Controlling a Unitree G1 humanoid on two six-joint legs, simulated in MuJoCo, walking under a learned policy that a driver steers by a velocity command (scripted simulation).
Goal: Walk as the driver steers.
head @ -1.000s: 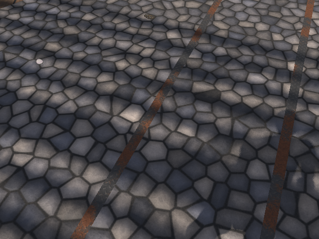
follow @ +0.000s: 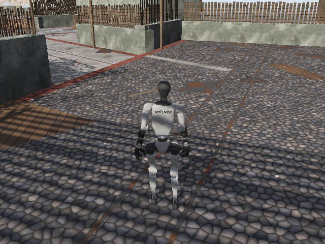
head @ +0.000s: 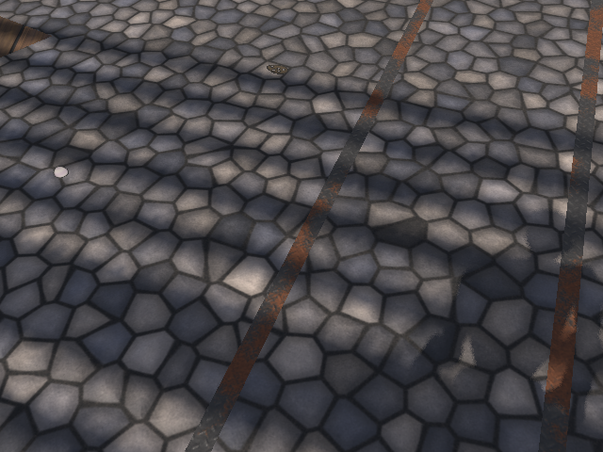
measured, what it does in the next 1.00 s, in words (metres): walks ahead: left foot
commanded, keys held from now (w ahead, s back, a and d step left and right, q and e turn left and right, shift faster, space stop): shift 0.38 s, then w+shift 0.34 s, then w+e+shift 0.28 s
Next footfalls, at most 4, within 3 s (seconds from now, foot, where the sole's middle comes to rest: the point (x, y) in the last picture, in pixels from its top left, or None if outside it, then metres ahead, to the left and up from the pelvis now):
0.76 left None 0.25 0.19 -0.77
1.24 right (333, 395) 0.65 -0.02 -0.77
1.64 left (327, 253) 1.08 -0.02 -0.77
2.08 right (499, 248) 1.08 -0.50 -0.77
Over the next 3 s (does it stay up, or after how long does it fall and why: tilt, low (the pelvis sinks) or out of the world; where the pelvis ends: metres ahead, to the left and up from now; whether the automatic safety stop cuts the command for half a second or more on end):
stays up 1.41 -0.57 0.00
